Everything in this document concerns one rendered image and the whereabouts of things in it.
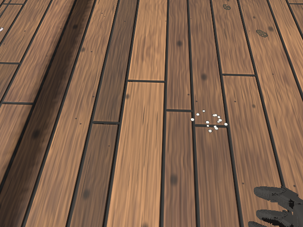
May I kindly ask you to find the right robot hand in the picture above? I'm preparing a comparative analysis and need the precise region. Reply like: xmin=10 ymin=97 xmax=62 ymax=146
xmin=248 ymin=186 xmax=303 ymax=227

